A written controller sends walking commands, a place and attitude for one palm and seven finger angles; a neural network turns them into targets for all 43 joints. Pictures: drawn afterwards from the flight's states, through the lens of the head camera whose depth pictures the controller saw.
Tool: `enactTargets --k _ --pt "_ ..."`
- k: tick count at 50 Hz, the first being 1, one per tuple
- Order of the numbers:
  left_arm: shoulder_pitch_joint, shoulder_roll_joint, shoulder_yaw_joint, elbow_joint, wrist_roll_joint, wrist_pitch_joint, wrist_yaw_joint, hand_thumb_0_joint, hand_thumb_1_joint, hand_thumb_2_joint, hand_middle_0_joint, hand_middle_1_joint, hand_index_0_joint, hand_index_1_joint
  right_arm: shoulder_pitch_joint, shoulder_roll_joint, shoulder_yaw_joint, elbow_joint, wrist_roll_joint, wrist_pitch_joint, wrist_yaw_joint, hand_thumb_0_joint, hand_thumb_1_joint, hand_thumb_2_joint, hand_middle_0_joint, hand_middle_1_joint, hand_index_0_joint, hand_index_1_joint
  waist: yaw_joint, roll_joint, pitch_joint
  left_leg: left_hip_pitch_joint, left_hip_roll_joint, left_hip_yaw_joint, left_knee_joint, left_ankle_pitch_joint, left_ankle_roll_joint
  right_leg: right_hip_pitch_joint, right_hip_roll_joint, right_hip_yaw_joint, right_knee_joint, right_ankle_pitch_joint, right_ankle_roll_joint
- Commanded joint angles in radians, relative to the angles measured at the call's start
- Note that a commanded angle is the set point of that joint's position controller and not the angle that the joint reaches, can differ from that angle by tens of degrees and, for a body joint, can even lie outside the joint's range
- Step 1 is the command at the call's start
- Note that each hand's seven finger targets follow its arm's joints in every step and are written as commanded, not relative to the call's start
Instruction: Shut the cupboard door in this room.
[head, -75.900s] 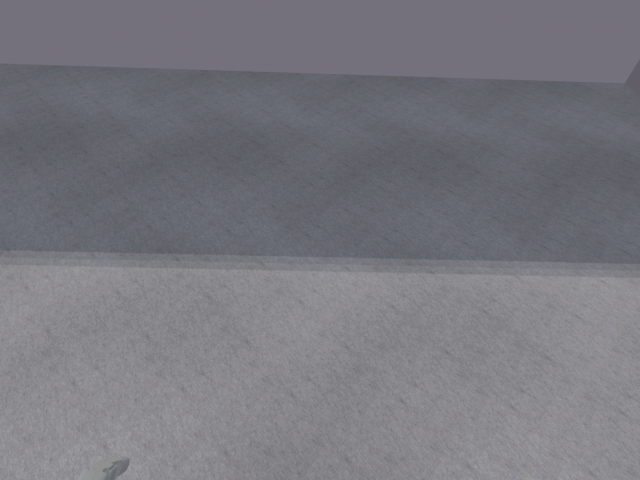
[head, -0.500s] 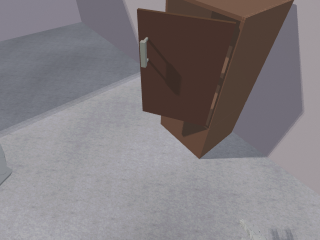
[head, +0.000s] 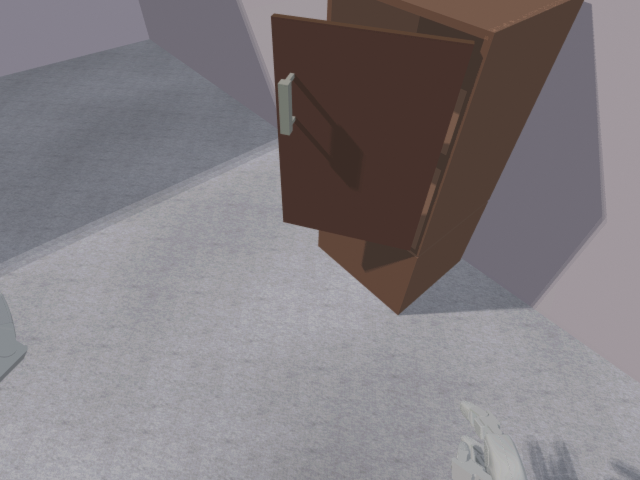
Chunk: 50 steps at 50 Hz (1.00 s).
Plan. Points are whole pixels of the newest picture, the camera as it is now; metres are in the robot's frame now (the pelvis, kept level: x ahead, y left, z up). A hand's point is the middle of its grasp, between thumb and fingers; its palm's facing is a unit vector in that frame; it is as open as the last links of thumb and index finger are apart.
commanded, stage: stop stepping back and stand still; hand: left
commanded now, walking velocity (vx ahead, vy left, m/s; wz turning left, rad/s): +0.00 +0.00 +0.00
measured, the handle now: (288, 103) +0.87 +0.12 +0.03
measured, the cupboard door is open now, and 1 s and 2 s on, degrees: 32 32 32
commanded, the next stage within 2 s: let the arm hang, fingers relaxed in 0.34 s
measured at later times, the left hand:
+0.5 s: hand (39, 390) +0.18 +0.28 +0.10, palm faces +0.33 -0.80 -0.50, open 7.4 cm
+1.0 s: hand out of the picture -0.10 +0.19 -0.17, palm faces +0.05 -0.98 -0.21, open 7.3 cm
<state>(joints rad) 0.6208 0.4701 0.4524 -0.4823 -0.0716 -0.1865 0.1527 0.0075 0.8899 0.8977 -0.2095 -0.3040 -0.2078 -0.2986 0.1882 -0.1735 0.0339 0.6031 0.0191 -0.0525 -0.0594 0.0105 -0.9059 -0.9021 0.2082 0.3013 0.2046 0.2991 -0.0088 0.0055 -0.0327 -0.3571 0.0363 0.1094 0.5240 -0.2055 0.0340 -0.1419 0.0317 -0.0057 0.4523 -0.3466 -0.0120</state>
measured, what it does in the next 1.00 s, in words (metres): stands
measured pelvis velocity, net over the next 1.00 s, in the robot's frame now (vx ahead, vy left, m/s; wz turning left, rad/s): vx -0.03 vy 0.01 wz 0.04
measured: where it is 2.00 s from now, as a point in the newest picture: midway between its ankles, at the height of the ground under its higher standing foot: outside the picture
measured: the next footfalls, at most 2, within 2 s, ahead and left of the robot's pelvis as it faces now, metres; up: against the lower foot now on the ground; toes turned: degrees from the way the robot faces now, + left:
none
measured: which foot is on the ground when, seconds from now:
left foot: down 0.00-1.00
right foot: down 0.00-1.00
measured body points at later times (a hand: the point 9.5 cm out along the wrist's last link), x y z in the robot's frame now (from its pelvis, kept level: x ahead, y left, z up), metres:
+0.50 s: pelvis -0.02 +0.01 +0.00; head -0.02 +0.00 +0.45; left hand +0.16 +0.32 +0.13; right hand +0.14 -0.23 -0.10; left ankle +0.04 +0.10 -0.74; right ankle -0.07 -0.11 -0.74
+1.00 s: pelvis -0.03 +0.01 +0.00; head -0.01 +0.01 +0.45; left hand -0.10 +0.24 -0.15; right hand -0.02 -0.23 -0.15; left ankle +0.04 +0.10 -0.74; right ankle -0.07 -0.11 -0.74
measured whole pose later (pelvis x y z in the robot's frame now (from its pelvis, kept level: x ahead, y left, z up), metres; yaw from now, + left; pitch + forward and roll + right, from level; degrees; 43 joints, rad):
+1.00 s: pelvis -0.03 +0.01 +0.00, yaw +2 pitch -1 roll -1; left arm 0.40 0.20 0.00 1.09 0.01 0.03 0.01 0.00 0.94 0.90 -0.20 -0.30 -0.20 -0.30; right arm 0.29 -0.19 0.00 1.06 -0.01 0.03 -0.02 0.01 -0.91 -0.90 0.20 0.30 0.20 0.30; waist 0.00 0.01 0.05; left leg -0.31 0.01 0.08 0.46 -0.13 0.05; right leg -0.10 0.02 -0.04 0.42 -0.30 -0.01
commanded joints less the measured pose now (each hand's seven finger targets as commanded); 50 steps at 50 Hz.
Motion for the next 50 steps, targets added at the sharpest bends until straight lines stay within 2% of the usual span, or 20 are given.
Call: enactTargets --k 1,5,9,10,13,20,21,22,23,24,27,29,31,33,35,38,40,43,45,50 --pt "-0.104 0.11 0.055 -0.16 0.006 -0.024 0.023 0.0 0.9 0.9 -0.2 -0.3 -0.2 -0.3 -0.047 -0.149 -0.056 -0.13 0.001 -0.047 -0.03 0.0 -0.9 -0.9 0.2 0.3 0.2 0.3 -0.007 0.025 -0.117 0.201 0.107 -0.122 -0.074 0.259 -0.003 -0.066 -0.08 0.036 -0.036 0.349 0.021" --pt "-0.228 0.157 0.063 -0.24 0.024 -0.03 0.033 0.0 0.9 0.9 -0.2 -0.3 -0.2 -0.3 -0.069 -0.155 -0.053 -0.135 -0.005 -0.06 -0.039 0.0 -0.9 -0.9 0.2 0.3 0.2 0.3 -0.004 0.068 -0.061 0.16 0.088 -0.133 -0.114 0.047 -0.004 -0.094 -0.088 0.053 -0.086 0.193 0.009" --pt "-0.204 0.131 0.058 -0.237 0.026 -0.046 0.038 0.0 0.9 0.9 -0.2 -0.3 -0.2 -0.3 -0.068 -0.142 -0.046 -0.138 -0.01 -0.067 -0.037 0.0 -0.9 -0.9 0.2 0.3 0.2 0.3 -0.003 0.121 -0.01 0.121 0.075 -0.147 -0.153 -0.097 -0.005 -0.111 -0.083 0.058 -0.122 0.08 -0.005" --pt "-0.189 0.165 0.095 -0.238 0.027 -0.048 0.041 0.0 0.9 0.9 -0.2 -0.3 -0.2 -0.3 -0.068 -0.147 -0.05 -0.138 -0.012 -0.069 -0.037 0.0 -0.9 -0.9 0.2 0.3 0.2 0.3 0.0 0.122 -0.015 0.11 0.073 -0.151 -0.159 -0.115 -0.01 -0.101 -0.084 0.052 -0.126 0.058 -0.007" --pt "-0.133 0.127 0.083 -0.192 0.021 -0.053 0.038 0.0 0.9 0.9 -0.2 -0.3 -0.2 -0.3 -0.06 -0.139 -0.049 -0.144 -0.012 -0.064 -0.032 0.0 -0.9 -0.9 0.2 0.3 0.2 0.3 -0.001 0.133 -0.005 0.09 0.077 -0.159 -0.184 -0.138 -0.014 -0.093 -0.069 0.036 -0.123 0.045 -0.007" --pt "-0.07 0.11 0.079 -0.129 0.007 -0.04 0.029 0.0 0.9 0.9 -0.2 -0.3 -0.2 -0.3 -0.046 -0.151 -0.059 -0.137 -0.005 -0.06 -0.028 0.0 -0.9 -0.9 0.2 0.3 0.2 0.3 0.0 0.039 -0.061 0.141 0.08 -0.14 -0.142 -0.01 -0.017 -0.078 -0.074 0.044 -0.126 0.138 0.0" --pt "-0.073 0.1 0.063 -0.129 0.009 -0.038 0.028 0.0 0.9 0.9 -0.2 -0.3 -0.2 -0.3 -0.045 -0.149 -0.057 -0.137 -0.004 -0.059 -0.029 0.0 -0.9 -0.9 0.2 0.3 0.2 0.3 -0.002 0.033 -0.058 0.143 0.083 -0.14 -0.141 0.011 -0.016 -0.081 -0.073 0.039 -0.119 0.148 0.002" --pt "-0.161 -0.057 -0.354 0.565 0.075 0.103 -0.109 0.0 0.9 0.9 -0.2 -0.3 -0.2 -0.3 -0.123 -0.336 -0.084 0.034 0.008 -0.128 0.063 0.0 -0.9 -0.9 0.2 0.3 0.2 0.3 -0.018 0.055 0.011 0.072 0.103 -0.138 0.024 0.332 -0.004 -0.141 -0.137 -0.025 0.025 0.331 -0.016" --pt "-0.179 -0.072 -0.343 0.596 0.076 0.183 -0.13 0.0 0.9 0.9 -0.2 -0.3 -0.2 -0.3 -0.043 -0.297 -0.103 0.055 -0.004 -0.076 0.064 0.0 -0.9 -0.9 0.2 0.3 0.2 0.3 -0.016 0.052 -0.066 0.156 0.106 -0.117 0.025 0.348 -0.01 -0.154 -0.131 0.035 0.015 0.279 -0.022" --pt "-0.187 -0.086 -0.35 0.586 0.074 0.207 -0.134 0.0 0.9 0.9 -0.2 -0.3 -0.2 -0.3 -0.023 -0.286 -0.098 0.045 -0.009 -0.058 0.059 0.0 -0.9 -0.9 0.2 0.3 0.2 0.3 -0.013 0.057 -0.046 0.142 0.117 -0.123 0.014 0.293 -0.002 -0.172 -0.122 0.02 0.022 0.179 -0.017" --pt "-0.242 -0.088 -0.368 0.73 0.085 0.197 -0.144 0.0 0.9 0.9 -0.2 -0.3 -0.2 -0.3 -0.016 -0.276 -0.069 0.069 -0.024 -0.011 0.057 0.0 -0.9 -0.9 0.2 0.3 0.2 0.3 0.008 -0.071 -0.032 0.048 0.139 -0.205 -0.042 0.216 0.045 -0.119 -0.084 0.004 0.071 0.054 -0.023" --pt "-0.274 -0.079 -0.379 0.85 0.092 0.195 -0.144 0.0 0.9 0.9 -0.2 -0.3 -0.2 -0.3 -0.03 -0.258 -0.06 0.085 -0.032 0.01 0.055 0.0 -0.9 -0.9 0.2 0.3 0.2 0.3 0.008 -0.192 -0.007 0.054 0.101 -0.203 -0.038 0.109 0.034 -0.137 -0.108 0.051 0.004 0.041 -0.039" --pt "-0.298 -0.085 -0.397 0.971 0.092 0.198 -0.138 0.0 0.9 0.9 -0.2 -0.3 -0.2 -0.3 -0.008 -0.219 -0.051 0.119 -0.038 0.036 0.057 0.0 -0.9 -0.9 0.2 0.3 0.2 0.3 -0.004 -0.228 0.016 0.103 0.056 -0.17 0.006 0.093 0.015 -0.196 -0.154 0.094 -0.049 0.038 -0.064" --pt "-0.326 -0.096 -0.412 1.069 0.089 0.202 -0.131 0.0 0.9 0.9 -0.2 -0.3 -0.2 -0.3 0.009 -0.19 -0.046 0.161 -0.044 0.056 0.057 0.0 -0.9 -0.9 0.2 0.3 0.2 0.3 -0.016 -0.174 0.046 0.146 0.028 -0.142 0.03 0.066 0.0 -0.245 -0.175 0.123 -0.085 0.021 -0.084" --pt "-0.326 -0.1 -0.421 1.16 0.088 0.2 -0.128 0.0 0.9 0.9 -0.2 -0.3 -0.2 -0.3 0.032 -0.184 -0.045 0.203 -0.045 0.064 0.057 0.0 -0.9 -0.9 0.2 0.3 0.2 0.3 -0.024 -0.036 0.048 0.175 0.044 -0.153 -0.004 0.092 -0.005 -0.243 -0.154 0.107 -0.08 -0.003 -0.075" --pt "-0.253 -0.152 -0.412 1.287 0.085 0.198 -0.123 0.0 0.9 0.9 -0.2 -0.3 -0.2 -0.3 0.042 -0.16 -0.049 0.263 -0.046 0.06 0.045 0.0 -0.9 -0.9 0.2 0.3 0.2 0.3 0.003 0.187 0.043 0.111 0.078 -0.203 -0.125 0.01 0.014 -0.121 -0.105 0.068 -0.058 0.027 -0.048" --pt "-0.216 -0.146 -0.411 1.36 0.086 0.199 -0.125 0.0 0.9 0.9 -0.2 -0.3 -0.2 -0.3 0.049 -0.164 -0.055 0.292 -0.041 0.063 0.039 0.0 -0.9 -0.9 0.2 0.3 0.2 0.3 0.019 0.236 0.043 0.084 0.085 -0.222 -0.17 -0.058 0.018 -0.064 -0.094 0.05 -0.062 0.046 -0.049" --pt "-0.204 -0.155 -0.418 1.442 0.085 0.192 -0.13 0.0 0.9 0.9 -0.2 -0.3 -0.2 -0.3 0.075 -0.158 -0.062 0.336 -0.037 0.06 0.031 0.0 -0.9 -0.9 0.2 0.3 0.2 0.3 0.014 0.185 0.033 0.11 0.086 -0.215 -0.19 -0.079 0.016 -0.049 -0.098 0.057 -0.093 0.068 -0.054" --pt "-0.207 -0.15 -0.419 1.48 0.085 0.184 -0.13 0.0 0.9 0.9 -0.2 -0.3 -0.2 -0.3 0.091 -0.166 -0.068 0.358 -0.031 0.057 0.027 0.0 -0.9 -0.9 0.2 0.3 0.2 0.3 0.01 0.08 0.03 0.15 0.089 -0.21 -0.174 -0.021 0.018 -0.059 -0.106 0.062 -0.119 0.085 -0.056" --pt "-0.216 -0.164 -0.428 1.551 0.086 0.178 -0.125 0.0 0.9 0.9 -0.2 -0.3 -0.2 -0.3 0.119 -0.166 -0.074 0.42 -0.028 0.059 0.025 0.0 -0.9 -0.9 0.2 0.3 0.2 0.3 -0.005 -0.031 0.089 0.199 0.087 -0.183 -0.178 -0.024 0.013 -0.127 -0.117 0.071 -0.162 0.037 -0.055"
